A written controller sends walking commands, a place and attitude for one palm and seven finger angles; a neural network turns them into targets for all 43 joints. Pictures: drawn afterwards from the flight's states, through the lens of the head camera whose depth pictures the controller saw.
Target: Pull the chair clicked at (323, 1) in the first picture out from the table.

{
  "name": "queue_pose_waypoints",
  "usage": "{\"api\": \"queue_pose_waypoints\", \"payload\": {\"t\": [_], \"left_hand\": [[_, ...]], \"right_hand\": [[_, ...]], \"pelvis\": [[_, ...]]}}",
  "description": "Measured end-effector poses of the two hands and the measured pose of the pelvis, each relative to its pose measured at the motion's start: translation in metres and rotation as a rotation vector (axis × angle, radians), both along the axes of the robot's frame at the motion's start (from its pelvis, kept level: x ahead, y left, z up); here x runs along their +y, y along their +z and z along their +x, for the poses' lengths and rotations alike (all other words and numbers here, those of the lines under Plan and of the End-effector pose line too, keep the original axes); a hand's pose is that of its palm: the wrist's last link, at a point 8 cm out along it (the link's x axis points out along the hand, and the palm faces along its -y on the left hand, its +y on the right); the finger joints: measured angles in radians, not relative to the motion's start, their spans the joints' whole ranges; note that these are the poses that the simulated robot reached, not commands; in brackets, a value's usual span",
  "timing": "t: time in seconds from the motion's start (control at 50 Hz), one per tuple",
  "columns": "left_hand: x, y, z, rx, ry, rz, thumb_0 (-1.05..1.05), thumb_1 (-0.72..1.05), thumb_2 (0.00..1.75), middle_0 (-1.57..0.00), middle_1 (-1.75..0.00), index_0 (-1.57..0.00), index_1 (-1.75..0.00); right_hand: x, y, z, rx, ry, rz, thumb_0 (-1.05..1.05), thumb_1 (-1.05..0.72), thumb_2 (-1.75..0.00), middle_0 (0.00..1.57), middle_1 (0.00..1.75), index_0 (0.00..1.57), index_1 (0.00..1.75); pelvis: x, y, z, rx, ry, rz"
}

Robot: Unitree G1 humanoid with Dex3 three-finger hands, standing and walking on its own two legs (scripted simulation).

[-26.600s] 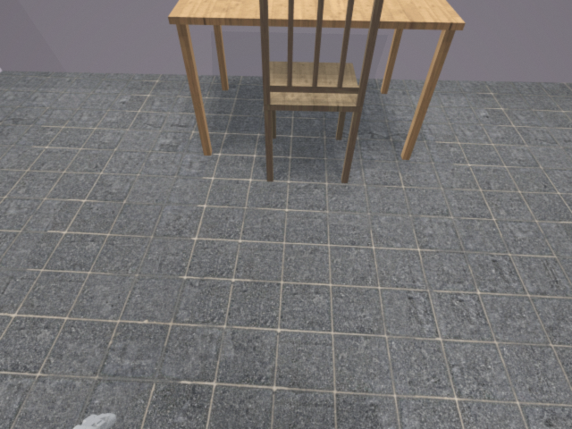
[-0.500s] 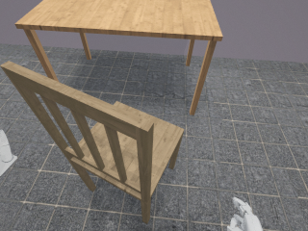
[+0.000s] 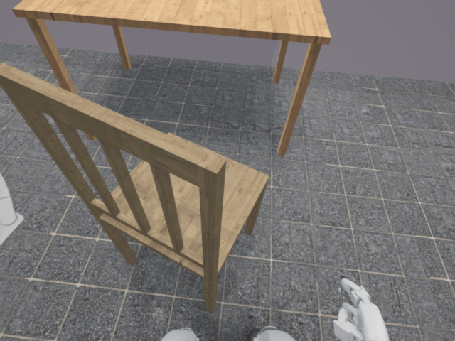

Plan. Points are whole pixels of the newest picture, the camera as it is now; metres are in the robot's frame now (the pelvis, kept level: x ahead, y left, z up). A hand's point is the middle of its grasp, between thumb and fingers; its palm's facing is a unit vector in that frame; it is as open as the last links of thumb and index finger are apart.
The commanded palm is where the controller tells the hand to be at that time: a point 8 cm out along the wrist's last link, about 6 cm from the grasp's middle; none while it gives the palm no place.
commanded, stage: step back with the hand held close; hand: left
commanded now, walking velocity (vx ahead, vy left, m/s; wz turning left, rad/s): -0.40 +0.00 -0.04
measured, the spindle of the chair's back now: (130, 193) +0.39 +0.23 -0.04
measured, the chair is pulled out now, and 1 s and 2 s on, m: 0.59 0.59 0.59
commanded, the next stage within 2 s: stop stepping back and stand still in 0.42 s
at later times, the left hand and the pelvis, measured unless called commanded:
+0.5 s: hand (7, 291) +0.14 +0.22 +0.19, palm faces +0.30 -0.81 -0.50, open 7.4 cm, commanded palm +0.08 +0.28 +0.20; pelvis -0.08 -0.01 +0.01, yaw -3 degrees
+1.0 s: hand out of the picture +0.04 +0.24 +0.18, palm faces +0.42 -0.80 -0.43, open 7.4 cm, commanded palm -0.02 +0.28 +0.20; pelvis -0.17 -0.02 +0.01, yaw -2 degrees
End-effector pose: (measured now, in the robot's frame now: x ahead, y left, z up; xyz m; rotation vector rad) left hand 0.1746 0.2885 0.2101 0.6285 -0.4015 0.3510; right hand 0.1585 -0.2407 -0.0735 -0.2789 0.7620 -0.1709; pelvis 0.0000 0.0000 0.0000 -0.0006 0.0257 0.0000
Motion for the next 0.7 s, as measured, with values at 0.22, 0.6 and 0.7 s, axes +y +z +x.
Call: {"api": "queue_pose_waypoints", "payload": {"t": [0.22, 0.6, 0.7], "left_hand": [[0.018, -0.004, -0.034, 0.056, 0.044, -0.046, 0.01, 0.88, 0.9, -0.22, -0.3, -0.21, -0.3], [-0.018, -0.008, -0.095, 0.143, -0.108, -0.038, 0.01, 0.88, 0.9, -0.22, -0.3, -0.21, -0.3], [-0.027, -0.009, -0.134, 0.148, -0.075, -0.052, 0.01, 0.88, 0.9, -0.22, -0.3, -0.21, -0.3]], "right_hand": [[0.013, 0.016, -0.041, 0.014, -0.008, 0.003, 0.01, -0.91, -0.89, 0.2, 0.3, 0.2, 0.3], [-0.024, 0.037, -0.12, -0.073, -0.07, -0.024, 0.01, -0.91, -0.89, 0.21, 0.3, 0.2, 0.3], [-0.03, 0.032, -0.152, -0.089, -0.053, -0.01, 0.01, -0.91, -0.89, 0.21, 0.3, 0.2, 0.3]], "pelvis": [[0.0, 0.016, -0.02, 0.021, -0.009, -0.045], [-0.018, 0.02, -0.109, 0.014, -0.072, -0.021], [-0.025, 0.015, -0.133, -0.026, -0.075, -0.022]]}}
